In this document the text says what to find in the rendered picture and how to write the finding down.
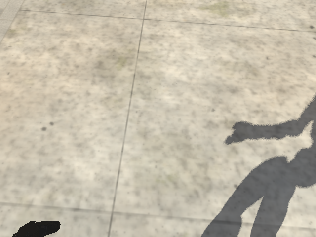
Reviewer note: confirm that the left robot hand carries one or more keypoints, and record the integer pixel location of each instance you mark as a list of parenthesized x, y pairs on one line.
[(38, 229)]

